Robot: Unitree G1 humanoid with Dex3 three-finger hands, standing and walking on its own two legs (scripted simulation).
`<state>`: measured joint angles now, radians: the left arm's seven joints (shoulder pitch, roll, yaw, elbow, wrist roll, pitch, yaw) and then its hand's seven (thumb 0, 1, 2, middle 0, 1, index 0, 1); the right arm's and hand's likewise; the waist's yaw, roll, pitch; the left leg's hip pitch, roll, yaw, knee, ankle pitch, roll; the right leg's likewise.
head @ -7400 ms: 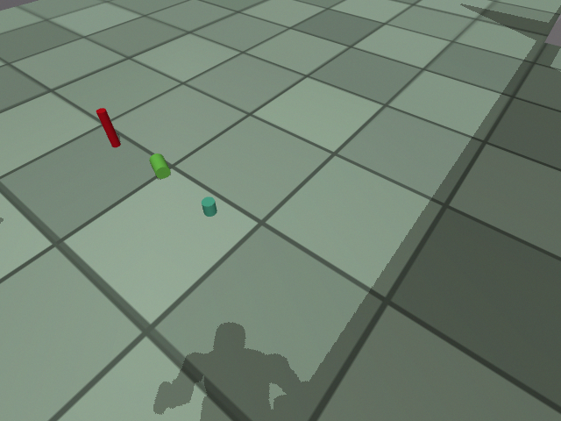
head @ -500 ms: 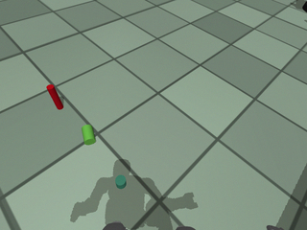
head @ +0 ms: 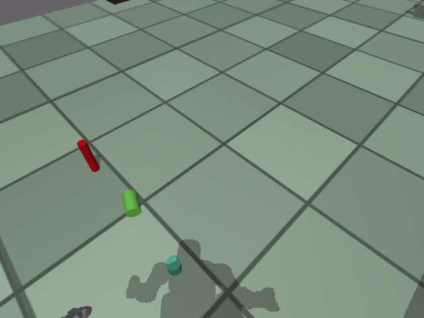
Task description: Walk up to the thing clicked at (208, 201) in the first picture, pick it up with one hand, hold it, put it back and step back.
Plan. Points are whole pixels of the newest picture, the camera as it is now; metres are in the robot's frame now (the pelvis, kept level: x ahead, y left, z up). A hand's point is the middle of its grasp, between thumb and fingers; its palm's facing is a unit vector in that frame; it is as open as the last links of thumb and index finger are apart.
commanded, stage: stand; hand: left
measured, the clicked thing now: (174, 266) +0.47 +0.19 -0.73
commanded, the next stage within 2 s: none
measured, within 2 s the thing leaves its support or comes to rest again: neither
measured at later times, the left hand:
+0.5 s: hand out of the picture +0.06 +0.25 -0.15, palm faces -0.02 -0.94 -0.34, open 7.3 cm
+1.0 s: hand out of the picture +0.08 +0.26 -0.14, palm faces -0.02 -0.94 -0.34, open 7.3 cm
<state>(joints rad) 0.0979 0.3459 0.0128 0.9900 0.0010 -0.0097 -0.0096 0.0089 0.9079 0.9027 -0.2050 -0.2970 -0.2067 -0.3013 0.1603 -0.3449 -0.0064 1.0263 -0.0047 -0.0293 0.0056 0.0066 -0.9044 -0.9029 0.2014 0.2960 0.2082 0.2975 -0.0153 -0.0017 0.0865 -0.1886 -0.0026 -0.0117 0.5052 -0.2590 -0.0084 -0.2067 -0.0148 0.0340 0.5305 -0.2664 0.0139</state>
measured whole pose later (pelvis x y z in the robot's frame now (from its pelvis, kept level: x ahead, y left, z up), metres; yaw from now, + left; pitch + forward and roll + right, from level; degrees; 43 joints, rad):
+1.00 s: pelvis +0.00 +0.00 +0.01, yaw +1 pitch -2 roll +0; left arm 0.09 0.35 0.00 1.14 0.01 -0.01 -0.01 0.01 0.91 0.90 -0.20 -0.30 -0.21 -0.30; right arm 0.08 -0.35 0.00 1.14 -0.01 -0.02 0.02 0.00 -0.91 -0.90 0.20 0.30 0.21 0.30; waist 0.00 0.00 0.05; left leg -0.13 0.00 -0.02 0.32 -0.16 -0.01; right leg -0.13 -0.02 0.02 0.33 -0.16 0.02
